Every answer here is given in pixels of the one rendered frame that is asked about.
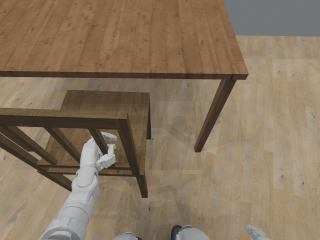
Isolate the chair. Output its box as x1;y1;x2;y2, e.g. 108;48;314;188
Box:
0;90;152;198

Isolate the table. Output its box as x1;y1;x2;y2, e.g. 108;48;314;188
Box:
0;0;249;153

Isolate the robot right foot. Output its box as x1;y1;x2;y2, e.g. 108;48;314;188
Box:
171;225;182;240

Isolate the right robot hand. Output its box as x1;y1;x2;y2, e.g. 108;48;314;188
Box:
245;224;270;240

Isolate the robot left forearm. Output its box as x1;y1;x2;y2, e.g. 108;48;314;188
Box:
38;166;100;240

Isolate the robot right shin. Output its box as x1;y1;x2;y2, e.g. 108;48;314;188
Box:
179;225;193;232

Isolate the left robot hand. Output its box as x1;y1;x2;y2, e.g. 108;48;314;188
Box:
80;132;117;172

